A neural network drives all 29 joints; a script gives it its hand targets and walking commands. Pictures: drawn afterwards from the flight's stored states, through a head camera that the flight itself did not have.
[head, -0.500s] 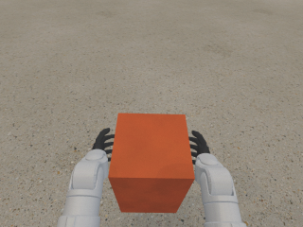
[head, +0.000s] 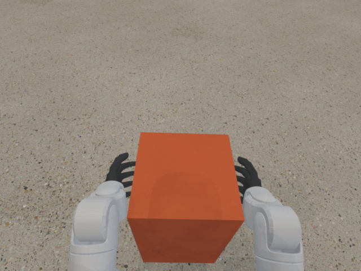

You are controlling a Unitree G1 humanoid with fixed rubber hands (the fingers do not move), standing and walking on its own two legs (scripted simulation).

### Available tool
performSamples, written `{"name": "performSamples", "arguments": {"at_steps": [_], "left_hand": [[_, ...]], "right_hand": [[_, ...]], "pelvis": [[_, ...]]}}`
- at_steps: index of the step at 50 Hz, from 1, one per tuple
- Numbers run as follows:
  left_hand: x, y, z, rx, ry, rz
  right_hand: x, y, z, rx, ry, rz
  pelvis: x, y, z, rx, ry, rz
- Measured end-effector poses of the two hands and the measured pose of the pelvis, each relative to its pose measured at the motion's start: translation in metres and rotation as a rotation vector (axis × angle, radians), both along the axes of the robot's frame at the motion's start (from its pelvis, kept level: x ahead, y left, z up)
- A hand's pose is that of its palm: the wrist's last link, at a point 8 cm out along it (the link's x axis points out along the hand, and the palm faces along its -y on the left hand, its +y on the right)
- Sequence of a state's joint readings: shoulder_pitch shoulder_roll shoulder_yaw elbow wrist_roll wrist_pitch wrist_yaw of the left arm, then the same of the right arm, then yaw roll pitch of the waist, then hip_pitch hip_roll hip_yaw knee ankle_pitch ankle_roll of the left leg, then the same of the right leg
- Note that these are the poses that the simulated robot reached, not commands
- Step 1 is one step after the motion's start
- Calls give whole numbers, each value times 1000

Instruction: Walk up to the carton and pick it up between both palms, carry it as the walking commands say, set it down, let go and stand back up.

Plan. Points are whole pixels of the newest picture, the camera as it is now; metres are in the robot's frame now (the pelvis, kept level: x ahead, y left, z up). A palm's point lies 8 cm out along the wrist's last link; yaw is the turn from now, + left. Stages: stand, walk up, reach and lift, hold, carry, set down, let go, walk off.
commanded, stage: carry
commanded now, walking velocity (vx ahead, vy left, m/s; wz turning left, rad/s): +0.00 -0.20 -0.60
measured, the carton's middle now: (181, 204) +0.29 +0.01 +0.00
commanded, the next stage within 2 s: none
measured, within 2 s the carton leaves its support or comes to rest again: neither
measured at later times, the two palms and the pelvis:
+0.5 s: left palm (233, 216) +0.24 -0.08 +0.06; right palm out of the picture +0.18 -0.34 +0.08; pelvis -0.07 -0.15 +0.00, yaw -15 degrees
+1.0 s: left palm out of the picture +0.13 -0.34 +0.06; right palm out of the picture -0.01 -0.57 +0.06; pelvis -0.18 -0.30 -0.01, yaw -31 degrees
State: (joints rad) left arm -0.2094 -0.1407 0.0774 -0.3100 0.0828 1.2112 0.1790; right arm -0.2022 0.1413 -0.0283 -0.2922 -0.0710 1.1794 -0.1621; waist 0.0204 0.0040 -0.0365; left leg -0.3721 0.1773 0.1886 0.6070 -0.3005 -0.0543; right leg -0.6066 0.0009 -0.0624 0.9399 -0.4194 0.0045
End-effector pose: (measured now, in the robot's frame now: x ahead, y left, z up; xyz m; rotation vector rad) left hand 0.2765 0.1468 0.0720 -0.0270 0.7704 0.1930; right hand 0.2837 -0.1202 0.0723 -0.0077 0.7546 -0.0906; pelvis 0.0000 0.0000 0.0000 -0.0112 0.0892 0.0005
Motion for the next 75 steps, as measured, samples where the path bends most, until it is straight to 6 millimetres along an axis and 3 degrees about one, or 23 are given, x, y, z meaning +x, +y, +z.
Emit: {"name": "performSamples", "arguments": {"at_steps": [5, 12, 17, 22, 28, 33, 37, 41, 46, 54, 58, 65, 71, 75], "left_hand": [[7, -57, 12, 9, -55, -43], [2, -144, 1, 37, -2, -177], [-9, -184, -3, 23, -5, -237], [-24, -212, -8, -16, -10, -261], [-45, -252, -1, -29, 9, -317], [-55, -302, 13, -35, -32, -367], [-68, -357, 14, -29, -67, -403], [-90, -414, 1, 15, -43, -486], [-122, -464, -10, 42, 17, -585], [-161, -510, -10, -30, -9, -642], [-185, -530, -5, -42, 7, -671], [-226, -591, 17, -48, -36, -753], [-282, -662, 11, -19, -76, -836], [-325, -696, -4, 40, -8, -928]], "right_hand": [[-6, -57, 8, 12, -54, -46], [-41, -141, -4, 35, -1, -180], [-68, -179, -4, 25, -5, -242], [-90, -205, 0, -15, -10, -264], [-127, -242, 9, -41, 16, -309], [-154, -286, 18, -38, -26, -368], [-178, -336, 14, -29, -61, -410], [-215, -386, -4, 11, -37, -491], [-268, -425, -15, 39, 23, -589], [-320, -462, 0, -23, -5, -651], [-350, -478, 10, -47, 20, -671], [-413, -521, 23, -43, -24, -762], [-484, -578, 6, -13, -64, -849], [-541, -597, -12, 39, 6, -933]], "pelvis": [[-3, -43, -6, -14, -3, -57], [-21, -91, -7, 15, -4, -105], [-38, -115, -8, 10, -12, -161], [-54, -137, -10, 0, -11, -209], [-75, -161, 4, -7, -30, -305], [-93, -193, 5, -29, -28, -367], [-111, -232, -6, -28, -25, -420], [-133, -263, -14, -11, -23, -449], [-160, -284, -9, 11, -26, -501], [-199, -313, -9, -1, -17, -587], [-218, -326, 2, -3, -26, -662], [-257, -357, 6, -41, -18, -753], [-306, -400, -14, -39, -16, -822], [-335, -411, -9, -2, -27, -852]]}}
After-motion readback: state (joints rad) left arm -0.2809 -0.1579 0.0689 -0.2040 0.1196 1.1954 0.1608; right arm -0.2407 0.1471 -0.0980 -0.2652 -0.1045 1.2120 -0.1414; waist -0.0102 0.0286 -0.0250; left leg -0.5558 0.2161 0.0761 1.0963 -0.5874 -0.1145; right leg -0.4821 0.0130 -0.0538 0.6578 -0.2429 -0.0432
